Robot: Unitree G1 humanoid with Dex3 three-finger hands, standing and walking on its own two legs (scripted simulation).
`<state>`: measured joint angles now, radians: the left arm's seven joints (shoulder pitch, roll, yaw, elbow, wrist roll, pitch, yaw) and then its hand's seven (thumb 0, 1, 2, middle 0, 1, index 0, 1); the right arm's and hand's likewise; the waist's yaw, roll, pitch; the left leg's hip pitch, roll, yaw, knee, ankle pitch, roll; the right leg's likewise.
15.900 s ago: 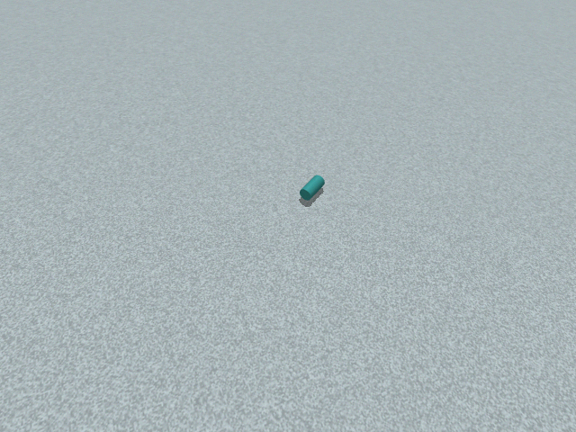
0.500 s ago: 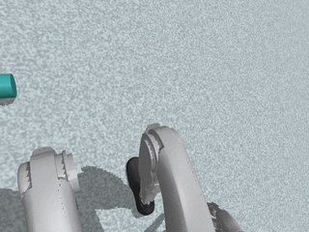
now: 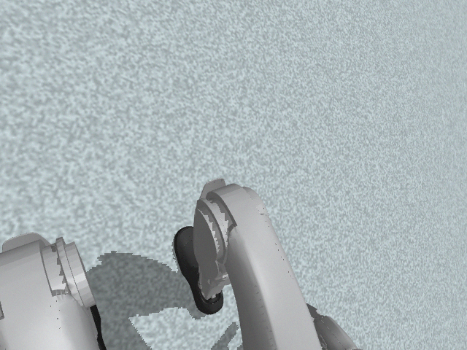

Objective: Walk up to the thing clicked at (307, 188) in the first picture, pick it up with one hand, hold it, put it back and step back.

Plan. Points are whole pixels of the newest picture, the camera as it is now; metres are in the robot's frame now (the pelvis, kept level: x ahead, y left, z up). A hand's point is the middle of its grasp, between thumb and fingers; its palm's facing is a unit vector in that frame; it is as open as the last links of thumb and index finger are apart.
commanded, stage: rest palm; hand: left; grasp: from above
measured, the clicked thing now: out of the picture +0.48 +0.33 -0.28
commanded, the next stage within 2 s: close in 0.82 s
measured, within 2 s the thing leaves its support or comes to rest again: neither
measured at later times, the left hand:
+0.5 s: hand out of the picture +0.46 +0.33 -0.25, palm faces -0.47 -0.11 -0.88, open 14.0 cm
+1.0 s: hand out of the picture +0.46 +0.33 -0.25, palm faces -0.47 -0.10 -0.88, open 13.7 cm
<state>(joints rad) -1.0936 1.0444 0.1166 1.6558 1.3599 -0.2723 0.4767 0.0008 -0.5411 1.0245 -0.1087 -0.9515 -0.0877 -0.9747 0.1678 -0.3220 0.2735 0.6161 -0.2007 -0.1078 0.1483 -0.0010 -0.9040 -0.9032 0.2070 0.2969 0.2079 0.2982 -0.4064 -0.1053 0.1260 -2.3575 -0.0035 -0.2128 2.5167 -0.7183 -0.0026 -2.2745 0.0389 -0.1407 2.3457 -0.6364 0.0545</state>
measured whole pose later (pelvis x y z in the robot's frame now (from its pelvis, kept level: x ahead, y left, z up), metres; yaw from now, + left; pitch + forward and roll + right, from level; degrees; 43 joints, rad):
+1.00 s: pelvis +0.00 +0.00 -0.01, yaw -2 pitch +29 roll -15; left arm -1.07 1.09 0.12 1.68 1.36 -0.28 0.54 0.00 -0.47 1.03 -0.12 -1.01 -0.11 -1.02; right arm 0.14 -0.36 0.31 0.60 -0.23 -0.17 0.20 0.00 -0.91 -0.91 0.21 0.30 0.21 0.30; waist -0.41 -0.15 0.18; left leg -2.35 0.00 -0.25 2.56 -0.73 0.00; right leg -2.25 0.05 -0.17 2.35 -0.63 0.06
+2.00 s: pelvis +0.00 +0.00 +0.00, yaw -2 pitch +28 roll -15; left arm -1.07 1.11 0.10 1.68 1.34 -0.31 0.52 0.00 0.11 0.57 -0.53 -0.71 -0.56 -0.68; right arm 0.12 -0.36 0.33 0.59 -0.23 -0.16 0.19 0.00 -0.90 -0.90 0.21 0.30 0.21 0.30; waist -0.40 -0.15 0.19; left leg -2.34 0.00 -0.26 2.55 -0.73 0.00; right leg -2.24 0.05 -0.18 2.34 -0.63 0.06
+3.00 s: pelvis +0.00 +0.00 +0.00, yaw -2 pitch +30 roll -15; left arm -1.02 1.06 0.13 1.49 1.32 -0.26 0.41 0.01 0.11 0.34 -0.78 -0.41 -0.80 -0.38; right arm 0.16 -0.36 0.27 0.58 -0.21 -0.13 0.19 0.00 -0.91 -0.91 0.21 0.30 0.21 0.30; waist -0.36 -0.12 0.15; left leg -2.35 -0.01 -0.25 2.53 -0.72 0.00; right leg -2.25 0.04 -0.18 2.33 -0.63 0.05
